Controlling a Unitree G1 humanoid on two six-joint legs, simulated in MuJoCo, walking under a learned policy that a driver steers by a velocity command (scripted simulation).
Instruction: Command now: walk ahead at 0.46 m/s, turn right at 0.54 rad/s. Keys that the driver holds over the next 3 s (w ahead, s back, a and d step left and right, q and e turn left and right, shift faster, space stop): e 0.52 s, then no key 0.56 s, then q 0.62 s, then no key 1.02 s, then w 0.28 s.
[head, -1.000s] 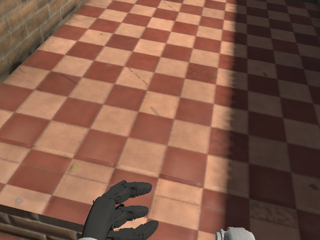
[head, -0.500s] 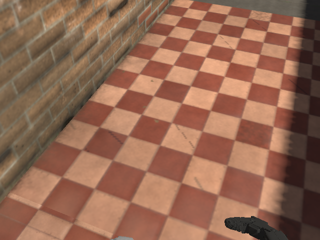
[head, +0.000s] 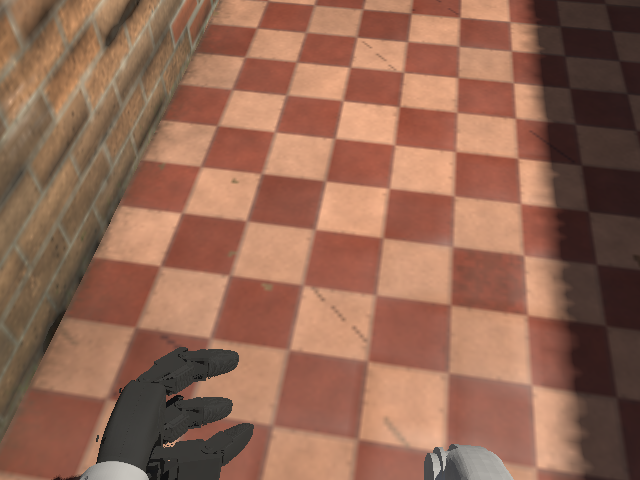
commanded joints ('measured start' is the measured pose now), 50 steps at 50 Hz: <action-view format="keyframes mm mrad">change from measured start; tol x32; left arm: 1 581 138 62 115 47 3 32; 11 95 85 60 100 -6 4 -2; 26 566 147 94 79 -6 29 58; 50 205 76 83 59 10 38 63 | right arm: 1 -368 -352 -56 -230 41 -92 1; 8 -264 60 51 -472 23 -117 34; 50 -178 -9 -12 -379 -4 -45 -14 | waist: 1 353 273 -213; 4 105 -562 -427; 10 -155 -129 101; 22 -96 -209 -112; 26 61 364 -357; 50 -67 -163 35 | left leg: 1 -435 117 0 149 2063 196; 2 -193 111 -61 450 2079 182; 4 -513 -294 -267 1550 -83 52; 6 -801 -257 -343 1948 -237 116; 23 -420 -121 -258 251 261 30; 25 -21 228 -594 337 919 200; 29 -375 187 -599 142 12 277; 50 -349 -90 -237 274 5 62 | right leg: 1 1011 130 -65 -387 97 -7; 4 1144 -192 978 -1334 903 -364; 7 839 -93 666 -1310 354 -188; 14 662 18 298 -1452 900 -108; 21 968 -109 404 -1416 521 -67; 23 998 -36 414 -1218 578 -34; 25 644 179 271 -702 -204 56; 29 568 18 216 -353 59 134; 50 834 -98 249 -1483 170 -5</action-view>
